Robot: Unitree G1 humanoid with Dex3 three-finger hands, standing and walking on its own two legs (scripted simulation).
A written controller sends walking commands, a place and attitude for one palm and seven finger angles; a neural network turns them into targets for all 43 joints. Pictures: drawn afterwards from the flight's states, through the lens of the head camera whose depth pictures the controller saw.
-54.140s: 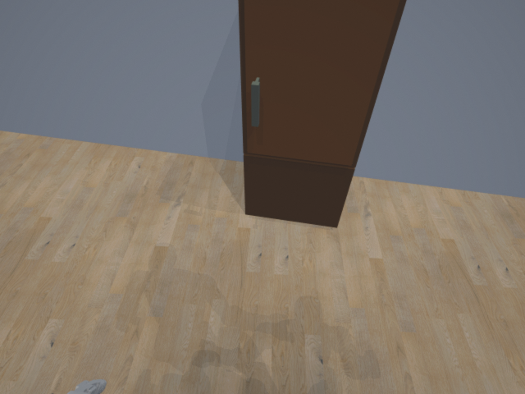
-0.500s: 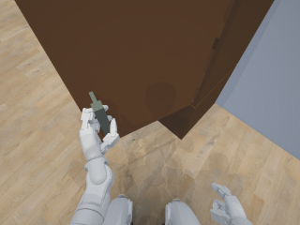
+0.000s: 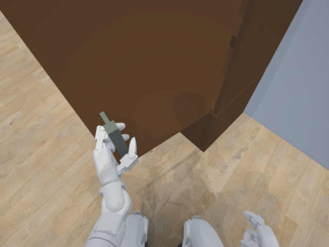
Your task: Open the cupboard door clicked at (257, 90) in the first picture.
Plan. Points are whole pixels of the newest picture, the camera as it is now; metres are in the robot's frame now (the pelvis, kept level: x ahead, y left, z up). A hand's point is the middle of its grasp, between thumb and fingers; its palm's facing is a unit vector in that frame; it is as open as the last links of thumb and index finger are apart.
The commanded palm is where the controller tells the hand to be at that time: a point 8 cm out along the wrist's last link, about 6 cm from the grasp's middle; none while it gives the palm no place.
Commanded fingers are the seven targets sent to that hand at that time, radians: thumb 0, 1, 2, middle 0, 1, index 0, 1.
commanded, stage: open thumb and fingers to let go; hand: left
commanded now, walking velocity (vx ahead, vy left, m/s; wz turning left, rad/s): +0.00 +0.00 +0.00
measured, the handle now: (115, 137) +0.37 +0.13 +0.03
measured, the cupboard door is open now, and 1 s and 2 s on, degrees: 80 82 82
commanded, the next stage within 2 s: slide the hand sideways off the handle in 0.60 s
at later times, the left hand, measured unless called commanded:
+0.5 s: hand (130, 152) +0.33 +0.09 +0.02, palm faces +0.29 -0.96 +0.00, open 14.4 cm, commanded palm +0.29 +0.14 +0.02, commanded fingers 0.00 -0.50 0.30 -0.17 -0.45 -0.17 -0.45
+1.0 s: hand (123, 168) +0.29 +0.10 +0.03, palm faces -0.18 -0.98 +0.05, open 15.9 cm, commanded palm +0.27 +0.16 +0.02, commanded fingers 0.00 -0.50 0.30 -0.15 -0.30 -0.15 -0.30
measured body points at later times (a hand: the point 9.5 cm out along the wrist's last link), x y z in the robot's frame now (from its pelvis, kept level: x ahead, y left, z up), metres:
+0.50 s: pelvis +0.00 +0.03 +0.00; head +0.09 +0.02 +0.44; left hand +0.31 +0.14 +0.02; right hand +0.15 -0.20 -0.12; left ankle +0.04 +0.15 -0.61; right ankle +0.01 -0.05 -0.61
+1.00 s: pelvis -0.01 +0.06 +0.00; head +0.07 +0.05 +0.44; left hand +0.30 +0.16 +0.03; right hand +0.14 -0.19 -0.11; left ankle +0.04 +0.15 -0.61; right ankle +0.01 -0.05 -0.61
